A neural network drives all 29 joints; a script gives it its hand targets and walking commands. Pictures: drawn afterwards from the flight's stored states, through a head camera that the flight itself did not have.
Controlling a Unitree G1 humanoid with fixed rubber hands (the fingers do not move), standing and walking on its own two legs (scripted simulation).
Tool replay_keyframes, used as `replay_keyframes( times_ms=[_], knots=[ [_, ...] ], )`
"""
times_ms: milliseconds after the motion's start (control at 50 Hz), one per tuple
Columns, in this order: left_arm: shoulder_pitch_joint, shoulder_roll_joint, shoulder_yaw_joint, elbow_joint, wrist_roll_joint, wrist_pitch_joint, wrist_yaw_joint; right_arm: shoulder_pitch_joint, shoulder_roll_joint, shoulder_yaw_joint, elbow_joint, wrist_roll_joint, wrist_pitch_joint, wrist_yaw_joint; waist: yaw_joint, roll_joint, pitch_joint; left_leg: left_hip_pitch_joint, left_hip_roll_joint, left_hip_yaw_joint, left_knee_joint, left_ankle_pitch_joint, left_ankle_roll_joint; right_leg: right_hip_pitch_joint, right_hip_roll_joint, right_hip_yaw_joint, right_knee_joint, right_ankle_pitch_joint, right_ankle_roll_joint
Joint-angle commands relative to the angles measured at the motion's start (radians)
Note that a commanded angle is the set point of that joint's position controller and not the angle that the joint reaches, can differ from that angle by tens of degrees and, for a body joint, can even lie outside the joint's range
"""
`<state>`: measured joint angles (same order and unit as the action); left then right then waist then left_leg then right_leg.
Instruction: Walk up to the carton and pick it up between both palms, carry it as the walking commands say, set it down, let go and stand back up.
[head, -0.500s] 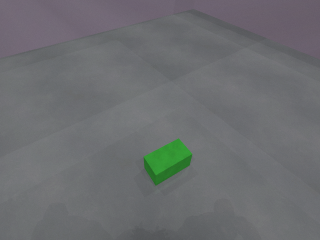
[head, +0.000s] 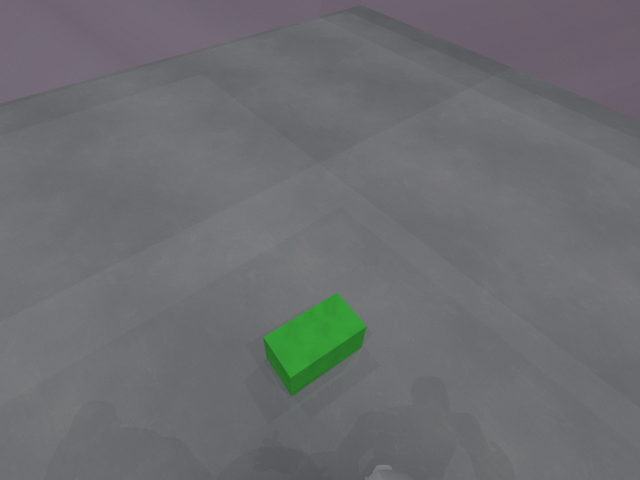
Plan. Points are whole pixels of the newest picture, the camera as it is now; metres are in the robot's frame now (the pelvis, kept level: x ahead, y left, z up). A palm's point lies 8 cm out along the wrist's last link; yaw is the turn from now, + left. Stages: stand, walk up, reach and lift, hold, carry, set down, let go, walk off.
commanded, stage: walk up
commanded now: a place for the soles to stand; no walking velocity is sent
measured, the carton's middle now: (315, 342) +0.63 +0.02 -0.68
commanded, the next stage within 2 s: none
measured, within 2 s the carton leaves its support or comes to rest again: neither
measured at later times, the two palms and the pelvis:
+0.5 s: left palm (107, 463) +0.17 +0.29 -0.11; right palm out of the picture +0.12 -0.36 -0.08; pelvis +0.09 -0.03 +0.00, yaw -3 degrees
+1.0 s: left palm (141, 431) +0.21 +0.26 -0.11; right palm out of the picture +0.15 -0.38 -0.09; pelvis +0.13 -0.05 +0.00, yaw -4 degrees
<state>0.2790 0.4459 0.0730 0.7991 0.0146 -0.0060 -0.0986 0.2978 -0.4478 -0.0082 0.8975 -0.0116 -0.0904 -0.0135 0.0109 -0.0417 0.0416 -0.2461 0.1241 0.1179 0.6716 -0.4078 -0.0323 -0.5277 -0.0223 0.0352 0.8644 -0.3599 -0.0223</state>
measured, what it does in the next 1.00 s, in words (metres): walks ahead: right foot, then left foot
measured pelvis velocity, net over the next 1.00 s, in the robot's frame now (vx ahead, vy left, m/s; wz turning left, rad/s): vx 0.13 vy -0.05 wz -0.07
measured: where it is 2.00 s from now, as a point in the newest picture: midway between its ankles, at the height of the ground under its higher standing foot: outside the picture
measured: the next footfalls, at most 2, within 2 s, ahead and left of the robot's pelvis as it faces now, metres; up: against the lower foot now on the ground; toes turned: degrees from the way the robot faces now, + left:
right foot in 0.04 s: +0.15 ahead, -0.13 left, +0.00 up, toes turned +1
left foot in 0.44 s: +0.16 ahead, +0.11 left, +0.00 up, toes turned +5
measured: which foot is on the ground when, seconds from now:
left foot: down 0.00-0.06, up 0.08-0.42, down 0.44-0.70, up 0.72-0.92, down 0.94-1.00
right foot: up 0.00-0.02, down 0.04-0.44, up 0.46-0.66, down 0.68-1.00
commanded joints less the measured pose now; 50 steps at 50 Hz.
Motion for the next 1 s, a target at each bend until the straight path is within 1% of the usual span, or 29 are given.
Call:
replay_keyframes(
  times_ms=[0, 20, 40, 100, 140, 240, 300, 340, 360, 380, 400, 420, 460, 500, 520, 560, 600, 620, 640, 660, 680, 720, 780, 840, 860, 880, 900, 940, 980],
  knots=[
    [0.234, 0.272, 0.094, -0.009, 0.023, -0.055, 0.039, 0.026, -0.159, -0.051, -0.12, 0.016, -0.005, 0.0, 0.14, -0.197, -0.201, -0.219, 0.032, 0.017, 0.44, 0.296, 0.106, 0.509, -0.079, 0.202, -0.42, 0.08, -0.08],
    [0.205, 0.351, 0.094, -0.029, 0.016, -0.055, 0.055, -0.011, -0.125, -0.042, -0.131, 0.037, 0.0, -0.011, 0.121, -0.4, -0.126, -0.433, -0.129, -0.081, 0.559, -0.154, 0.072, 0.502, -0.222, 0.592, -0.577, 0.185, -0.139],
    [0.123, 0.344, 0.086, -0.042, 0.005, -0.045, 0.056, -0.002, -0.214, -0.066, -0.115, 0.034, 0.014, -0.023, 0.044, -0.196, -0.082, -0.467, -0.077, -0.16, 0.584, -0.133, 0.07, 0.45, -0.251, 0.613, -0.556, 0.067, -0.173],
    [0.054, 0.278, 0.091, -0.064, -0.011, -0.037, 0.06, -0.014, -0.243, -0.077, -0.096, 0.03, 0.019, -0.01, 0.032, -0.115, -0.041, -0.397, -0.021, -0.109, 0.451, -0.02, 0.075, 0.374, -0.18, 0.416, -0.514, 0.058, -0.118],
    [0.053, 0.265, 0.08, -0.054, 0.002, -0.033, 0.053, -0.003, -0.214, -0.084, -0.083, 0.025, 0.01, 0.001, 0.019, -0.127, -0.044, -0.281, -0.015, -0.066, 0.325, -0.04, 0.062, 0.282, -0.131, 0.282, -0.491, 0.045, -0.18],
    [0.076, 0.24, 0.068, -0.069, 0.012, -0.016, 0.041, -0.013, -0.209, -0.081, -0.067, 0.017, 0.006, -0.001, 0.066, -0.146, 0.04, -0.26, -0.043, -0.021, 0.135, -0.009, 0.052, 0.236, -0.111, 0.256, -0.549, -0.141, -0.212],
    [0.048, 0.234, 0.065, -0.078, 0.012, -0.007, 0.041, 0.064, -0.208, -0.077, -0.029, 0.021, -0.005, -0.012, 0.039, -0.085, -0.065, -0.176, -0.065, -0.025, 0.014, 0.026, 0.058, 0.285, -0.128, 0.272, -0.451, 0.082, -0.216],
    [-0.043, 0.217, 0.053, -0.106, 0.006, -0.001, 0.043, 0.162, -0.197, -0.084, -0.008, 0.009, -0.023, -0.024, -0.036, -0.057, -0.109, 0.021, -0.094, 0.021, -0.141, 0.1, 0.079, 0.177, -0.092, 0.184, -0.281, 0.16, -0.17],
    [-0.059, 0.137, 0.027, -0.114, 0.003, 0.003, 0.041, 0.235, -0.227, -0.1, 0.021, -0.008, -0.03, -0.035, -0.096, 0.073, -0.122, 0.176, -0.02, -0.14, -0.234, 0.026, 0.125, 0.011, -0.048, 0.104, -0.089, 0.113, -0.126],
    [-0.052, 0.059, 0.015, -0.145, 0.006, -0.002, 0.048, 0.274, -0.354, -0.128, -0.009, -0.025, -0.034, -0.041, -0.094, 0.389, -0.1, 0.254, 0.285, -0.548, -0.399, -0.039, 0.197, -0.233, 0.072, -0.013, 0.148, -0.123, -0.039],
    [-0.091, 0.132, 0.029, -0.132, 0.014, 0.011, 0.058, 0.16, -0.357, -0.126, -0.037, -0.008, -0.029, -0.044, -0.074, 0.226, -0.028, 0.165, 0.382, -0.588, -0.396, -0.089, 0.246, -0.283, 0.026, 0.124, 0.218, -0.143, -0.013],
    [-0.023, 0.178, 0.04, -0.098, 0.004, 0.01, 0.059, 0.064, -0.331, -0.127, -0.063, -0.008, -0.027, -0.045, -0.032, 0.167, -0.04, 0.151, 0.356, -0.548, -0.387, -0.056, 0.244, -0.249, 0.007, 0.119, 0.196, -0.103, 0.0],
    [-0.05, 0.192, 0.045, -0.077, 0.015, 0.011, 0.048, 0.016, -0.294, -0.096, -0.066, -0.009, -0.024, -0.052, -0.019, 0.105, 0.004, 0.048, 0.297, -0.39, -0.302, 0.178, 0.272, -0.11, -0.044, 0.05, 0.144, -0.095, 0.007],
    [-0.015, 0.167, 0.044, -0.056, 0.001, 0.008, 0.043, 0.024, -0.271, -0.096, -0.057, -0.013, -0.018, -0.043, -0.007, 0.186, -0.013, 0.041, 0.216, -0.228, -0.232, 0.31, 0.225, -0.061, -0.017, -0.017, 0.054, -0.147, 0.005],
    [-0.03, 0.17, 0.041, -0.041, 0.003, 0.009, 0.044, 0.03, -0.278, -0.089, -0.061, -0.005, -0.018, -0.045, -0.012, 0.147, 0.028, -0.027, 0.23, -0.219, -0.214, 0.415, 0.23, -0.015, -0.026, -0.013, 0.053, -0.11, 0.01],
    [-0.043, 0.154, 0.041, -0.065, 0.005, 0.007, 0.042, 0.019, -0.3, -0.103, -0.063, -0.01, -0.015, -0.035, -0.025, 0.206, -0.022, 0.009, 0.241, -0.219, -0.164, 0.413, 0.251, 0.016, -0.027, -0.048, -0.069, -0.125, -0.009],
    [0.058, 0.146, 0.049, -0.021, 0.008, -0.017, 0.057, -0.029, -0.252, -0.078, -0.08, 0.001, 0.0, -0.023, 0.046, 0.165, -0.096, -0.062, 0.15, -0.117, -0.01, 0.385, 0.177, 0.241, 0.028, -0.059, -0.303, -0.018, -0.029],
    [0.096, 0.191, 0.065, -0.008, 0.02, -0.025, 0.068, 0.021, -0.212, -0.071, -0.079, 0.004, 0.009, -0.022, 0.038, 0.01, -0.162, -0.105, 0.081, -0.063, 0.159, 0.285, 0.131, 0.304, -0.022, 0.085, -0.38, 0.036, -0.05],
    [0.032, 0.266, 0.066, -0.031, 0.033, -0.033, 0.079, 0.036, -0.145, -0.043, -0.101, 0.019, 0.012, -0.025, 0.019, -0.228, -0.101, -0.318, -0.036, -0.036, 0.29, 0.096, 0.069, 0.357, -0.201, 0.434, -0.479, 0.156, -0.135],
    [0.014, 0.297, 0.075, -0.031, 0.02, -0.028, 0.078, -0.014, -0.16, -0.043, -0.094, 0.035, 0.021, -0.033, 0.018, -0.211, -0.071, -0.36, -0.068, -0.046, 0.303, -0.194, 0.068, 0.353, -0.267, 0.498, -0.498, 0.224, -0.228],
    [-0.023, 0.279, 0.063, -0.027, 0.016, -0.017, 0.075, -0.04, -0.186, -0.051, -0.086, 0.03, 0.022, -0.041, 0.017, -0.146, -0.066, -0.327, -0.047, -0.091, 0.306, -0.205, 0.072, 0.344, -0.246, 0.457, -0.471, 0.251, -0.25],
    [-0.05, 0.241, 0.061, -0.025, 0.017, -0.009, 0.082, -0.033, -0.192, -0.055, -0.081, 0.028, 0.024, -0.035, 0.02, -0.085, -0.028, -0.325, -0.06, -0.092, 0.206, -0.18, 0.093, 0.329, -0.191, 0.327, -0.44, 0.259, -0.173],
    [-0.074, 0.212, 0.036, -0.031, 0.011, -0.003, 0.08, 0.045, -0.18, -0.068, -0.032, 0.02, 0.023, -0.034, -0.018, -0.143, -0.05, -0.153, -0.094, -0.016, 0.083, -0.003, 0.082, 0.239, -0.13, 0.197, -0.366, 0.356, -0.173],
    [-0.111, 0.185, 0.038, -0.045, 0.005, 0.018, 0.074, 0.095, -0.18, -0.075, -0.001, 0.015, 0.013, -0.034, -0.046, -0.036, -0.074, -0.004, -0.085, -0.05, -0.107, 0.057, 0.108, 0.152, -0.089, 0.137, -0.29, 0.064, -0.125],
    [-0.112, 0.158, 0.028, -0.056, -0.001, 0.017, 0.069, 0.088, -0.219, -0.081, 0.001, 0.001, 0.009, -0.04, -0.051, 0.045, -0.076, 0.057, 0.024, -0.18, -0.135, 0.118, 0.129, 0.052, -0.056, 0.105, -0.211, -0.003, -0.09],
    [-0.115, 0.131, 0.024, -0.058, -0.009, 0.017, 0.072, 0.091, -0.276, -0.092, -0.018, -0.011, -0.004, -0.045, -0.043, 0.144, -0.075, 0.115, 0.196, -0.409, -0.209, 0.208, 0.186, -0.045, 0.005, 0.027, -0.04, -0.006, -0.034],
    [-0.132, 0.121, 0.022, -0.069, -0.007, 0.017, 0.08, 0.044, -0.297, -0.098, -0.032, -0.012, -0.012, -0.047, -0.034, 0.201, -0.048, 0.076, 0.314, -0.508, -0.27, 0.261, 0.261, -0.096, -0.002, 0.022, 0.012, -0.153, -0.013],
    [-0.096, 0.149, 0.037, -0.033, -0.009, 0.015, 0.075, -0.023, -0.293, -0.088, -0.032, -0.006, -0.017, -0.045, -0.001, 0.21, -0.029, 0.019, 0.283, -0.384, -0.22, 0.484, 0.284, 0.016, -0.046, 0.016, 0.008, -0.175, -0.013],
    [-0.028, 0.129, 0.028, 0.001, -0.009, -0.002, 0.071, -0.072, -0.234, -0.066, -0.045, -0.001, -0.004, -0.04, 0.023, 0.216, -0.057, 0.034, 0.2, -0.233, -0.086, 0.674, 0.217, 0.12, -0.037, -0.015, -0.192, -0.033, -0.028]
  ],
)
